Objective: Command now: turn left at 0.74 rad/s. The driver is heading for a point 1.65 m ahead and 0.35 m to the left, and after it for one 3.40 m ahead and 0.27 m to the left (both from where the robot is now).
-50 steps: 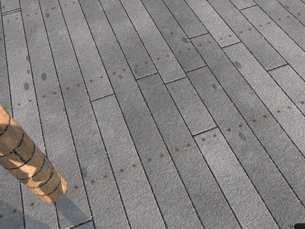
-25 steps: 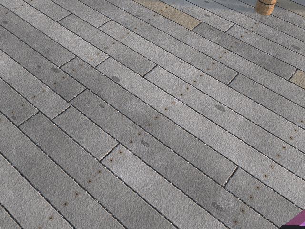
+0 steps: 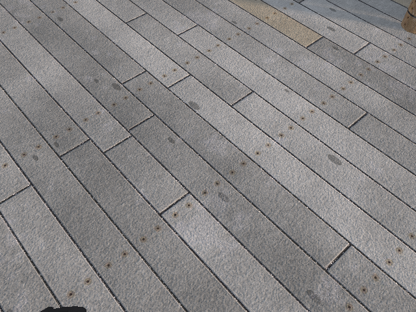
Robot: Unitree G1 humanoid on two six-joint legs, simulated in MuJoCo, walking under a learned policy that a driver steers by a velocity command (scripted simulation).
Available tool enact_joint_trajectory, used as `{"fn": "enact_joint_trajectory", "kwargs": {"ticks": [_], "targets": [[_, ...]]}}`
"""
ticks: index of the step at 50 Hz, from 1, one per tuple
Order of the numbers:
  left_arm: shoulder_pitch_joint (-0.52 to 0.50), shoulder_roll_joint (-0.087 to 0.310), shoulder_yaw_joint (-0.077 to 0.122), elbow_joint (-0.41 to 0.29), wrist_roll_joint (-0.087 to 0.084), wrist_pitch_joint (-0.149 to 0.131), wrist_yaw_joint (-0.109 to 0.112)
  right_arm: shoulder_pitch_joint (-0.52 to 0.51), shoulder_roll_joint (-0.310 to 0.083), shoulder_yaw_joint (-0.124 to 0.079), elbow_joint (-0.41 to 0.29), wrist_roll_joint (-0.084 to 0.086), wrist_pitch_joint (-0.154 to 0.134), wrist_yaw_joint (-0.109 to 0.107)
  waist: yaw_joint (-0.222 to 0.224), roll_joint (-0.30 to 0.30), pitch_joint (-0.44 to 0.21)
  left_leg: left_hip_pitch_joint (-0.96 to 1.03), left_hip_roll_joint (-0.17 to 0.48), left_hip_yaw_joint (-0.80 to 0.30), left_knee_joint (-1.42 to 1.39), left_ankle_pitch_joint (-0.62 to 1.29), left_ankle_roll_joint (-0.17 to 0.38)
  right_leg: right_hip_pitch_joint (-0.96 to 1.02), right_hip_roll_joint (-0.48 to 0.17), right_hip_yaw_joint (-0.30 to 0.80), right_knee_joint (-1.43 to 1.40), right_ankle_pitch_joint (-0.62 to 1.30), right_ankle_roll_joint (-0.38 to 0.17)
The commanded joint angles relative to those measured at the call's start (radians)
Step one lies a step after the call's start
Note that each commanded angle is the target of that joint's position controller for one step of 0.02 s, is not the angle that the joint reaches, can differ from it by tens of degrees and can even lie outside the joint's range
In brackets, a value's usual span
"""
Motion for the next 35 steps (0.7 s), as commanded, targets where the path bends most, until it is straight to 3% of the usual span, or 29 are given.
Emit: {"fn": "enact_joint_trajectory", "kwargs": {"ticks": [1, 3, 5, 6, 7, 8, 9, 10, 11, 12, 14, 16, 18, 20, 21, 23, 25, 27, 28, 29, 30, 31, 32, 33, 34, 35], "targets": [[-0.005, 0.206, 0.07, -0.05, -0.016, -0.016, -0.013, -0.052, -0.066, -0.011, -0.128, 0.0, -0.005, 0.02, 0.042, -0.143, -0.126, 0.02, 0.012, 0.024, -0.11, 0.006, 0.034, 0.118, -0.306, 0.129, -0.084, 0.494, -0.208], [-0.015, 0.215, 0.077, -0.044, -0.034, -0.023, -0.028, -0.034, -0.08, -0.022, -0.141, 0.002, 0.009, 0.024, 0.025, -0.14, -0.128, 0.076, -0.004, 0.047, -0.199, 0.031, 0.068, 0.114, -0.317, 0.103, -0.035, 0.486, -0.174], [0.005, 0.191, 0.077, -0.018, -0.049, -0.026, -0.037, 0.035, -0.104, -0.042, -0.13, -0.001, 0.014, 0.013, -0.02, -0.082, -0.143, 0.247, -0.056, 0.056, -0.377, 0.186, 0.125, 0.034, -0.263, 0.017, 0.123, 0.397, -0.087], [0.045, 0.159, 0.071, -0.009, -0.033, -0.03, -0.042, 0.113, -0.199, -0.077, -0.121, -0.003, 0.007, -0.008, -0.043, 0.097, -0.169, 0.444, 0.002, -0.104, -0.467, 0.546, 0.195, -0.137, -0.165, -0.05, 0.36, 0.212, -0.004], [-0.037, 0.094, 0.043, -0.093, 0.012, -0.036, -0.036, 0.116, -0.34, -0.103, -0.15, -0.02, -0.011, -0.019, -0.034, 0.391, -0.175, 0.584, 0.264, -0.586, -0.523, 0.834, 0.42, -0.503, 0.034, -0.009, 0.668, -0.395, 0.098], [-0.102, 0.137, 0.05, -0.097, 0.011, -0.034, -0.028, 0.13, -0.28, -0.083, -0.159, -0.044, -0.045, -0.003, -0.09, 0.223, -0.275, 0.566, 0.317, -0.645, -0.574, 0.717, 0.506, -0.532, 0.054, 0.213, 0.815, -0.457, 0.091], [-0.116, 0.156, 0.055, -0.101, -0.013, -0.034, -0.024, 0.091, -0.249, -0.069, -0.152, -0.039, -0.066, -0.002, -0.063, 0.162, -0.218, 0.52, 0.28, -0.558, -0.587, 0.615, 0.467, -0.551, 0.038, 0.251, 0.836, -0.379, 0.066], [-0.097, 0.158, 0.058, -0.087, -0.016, -0.037, -0.018, 0.04, -0.226, -0.064, -0.149, -0.016, -0.073, -0.011, -0.026, 0.094, -0.169, 0.481, 0.217, -0.489, -0.587, 0.515, 0.406, -0.554, 0.019, 0.266, 0.785, -0.282, 0.049], [-0.085, 0.178, 0.065, -0.08, -0.006, -0.037, -0.009, -0.022, -0.199, -0.054, -0.159, 0.003, -0.066, -0.021, 0.004, 0.065, -0.135, 0.444, 0.182, -0.449, -0.584, 0.491, 0.362, -0.553, 0.01, 0.271, 0.72, -0.198, 0.046], [-0.068, 0.177, 0.066, -0.069, 0.003, -0.035, -0.008, -0.062, -0.186, -0.045, -0.175, 0.003, -0.057, -0.035, 0.025, 0.062, -0.137, 0.385, 0.154, -0.415, -0.594, 0.488, 0.344, -0.496, 0.019, 0.269, 0.7, -0.135, 0.05], [-0.022, 0.155, 0.059, -0.047, -0.004, -0.038, -0.016, -0.086, -0.192, -0.045, -0.188, -0.013, -0.049, -0.047, 0.043, 0.086, -0.16, 0.352, 0.117, -0.384, -0.571, 0.578, 0.345, -0.427, 0.057, 0.262, 0.63, -0.073, 0.076], [-0.027, 0.13, 0.048, -0.034, -0.011, -0.042, -0.015, -0.063, -0.192, -0.049, -0.182, -0.017, -0.044, -0.055, 0.027, 0.082, -0.169, 0.359, 0.079, -0.371, -0.562, 0.529, 0.321, -0.403, 0.085, 0.256, 0.501, -0.032, 0.092], [-0.053, 0.121, 0.042, -0.036, -0.012, -0.044, -0.016, -0.053, -0.205, -0.054, -0.18, -0.01, -0.039, -0.06, 0.013, 0.096, -0.164, 0.345, 0.062, -0.416, -0.556, 0.434, 0.309, -0.374, 0.107, 0.271, 0.397, -0.006, 0.1], [-0.062, 0.13, 0.044, -0.035, -0.016, -0.046, -0.021, -0.065, -0.214, -0.059, -0.185, -0.01, -0.035, -0.059, 0.01, 0.125, -0.151, 0.31, 0.051, -0.466, -0.558, 0.333, 0.301, -0.336, 0.122, 0.286, 0.319, 0.004, 0.099], [-0.058, 0.139, 0.045, -0.034, -0.021, -0.052, -0.028, -0.053, -0.209, -0.058, -0.182, -0.005, -0.035, -0.058, 0.004, 0.128, -0.17, 0.292, 0.044, -0.499, -0.584, 0.132, 0.304, -0.308, 0.124, 0.289, 0.282, 0.009, 0.092], [-0.074, 0.157, 0.05, -0.046, -0.04, -0.073, -0.047, -0.017, -0.201, -0.054, -0.17, 0.01, -0.052, -0.045, -0.008, 0.181, -0.142, 0.257, 0.054, -0.598, -0.642, -0.196, 0.319, -0.281, 0.129, 0.293, 0.231, -0.028, 0.073], [-0.07, 0.169, 0.057, -0.049, -0.054, -0.101, -0.058, -0.018, -0.191, -0.047, -0.165, 0.01, -0.068, -0.035, 0.003, 0.195, -0.11, 0.231, 0.057, -0.66, -0.643, -0.269, 0.319, -0.231, 0.119, 0.305, 0.166, -0.079, 0.051], [-0.01, 0.166, 0.066, -0.027, -0.062, -0.126, -0.06, -0.066, -0.163, -0.034, -0.177, 0.012, -0.073, -0.031, 0.053, 0.172, -0.086, 0.125, 0.021, -0.664, -0.603, -0.273, 0.289, -0.054, 0.107, 0.293, 0.033, -0.032, 0.031], [0.084, 0.165, 0.073, 0.01, -0.065, -0.131, -0.058, -0.103, -0.14, -0.021, -0.193, 0.017, -0.072, -0.03, 0.1, 0.143, -0.1, 0.045, -0.007, -0.628, -0.538, -0.273, 0.258, 0.102, 0.073, 0.28, -0.072, 0.062, 0.007], [0.196, 0.197, 0.086, 0.041, -0.054, -0.133, -0.051, -0.09, -0.081, -0.002, -0.192, 0.012, -0.079, -0.029, 0.133, 0.067, -0.152, -0.086, -0.07, -0.522, -0.349, -0.307, 0.204, 0.307, -0.026, 0.352, -0.1, 0.034, -0.03], [0.283, 0.245, 0.086, 0.037, -0.016, -0.132, -0.049, -0.062, -0.002, 0.028, -0.202, -0.007, -0.09, -0.027, 0.13, -0.118, -0.198, -0.243, -0.192, -0.322, -0.031, -0.249, 0.155, 0.438, -0.215, 0.671, -0.183, -0.3, -0.12], [0.242, 0.284, 0.093, 0.038, 0.013, -0.139, -0.064, -0.079, -0.04, 0.026, -0.254, 0.021, -0.109, -0.027, 0.091, -0.228, -0.088, -0.448, -0.13, -0.284, 0.122, -0.163, 0.149, 0.333, -0.334, 0.964, -0.28, -0.577, -0.22], [0.194, 0.243, 0.073, 0.037, 0.071, -0.101, -0.059, -0.179, -0.151, -0.004, -0.223, -0.095, -0.086, -0.002, 0.109, -0.116, -0.003, -0.478, -0.136, -0.236, 0.192, -0.055, 0.154, 0.221, -0.346, 0.922, -0.312, -0.635, -0.191], [0.206, 0.202, 0.059, 0.045, 0.055, -0.091, -0.059, -0.178, -0.135, -0.005, -0.21, -0.105, -0.085, 0.017, 0.1, -0.067, 0.033, -0.454, -0.132, -0.269, 0.195, 0.026, 0.151, 0.163, -0.28, 0.8, -0.293, -0.546, -0.157], [0.222, 0.191, 0.049, 0.058, 0.034, -0.091, -0.056, -0.127, -0.112, 0.002, -0.183, -0.103, -0.089, 0.037, 0.08, -0.077, 0.019, -0.392, -0.132, -0.273, 0.175, 0.083, 0.142, 0.138, -0.216, 0.697, -0.289, -0.457, -0.127], [0.247, 0.19, 0.044, 0.082, 0.023, -0.098, -0.048, -0.083, -0.096, 0.005, -0.165, -0.111, -0.094, 0.057, 0.071, -0.121, 0.001, -0.353, -0.136, -0.253, 0.157, 0.119, 0.131, 0.134, -0.168, 0.629, -0.305, -0.391, -0.131]]}}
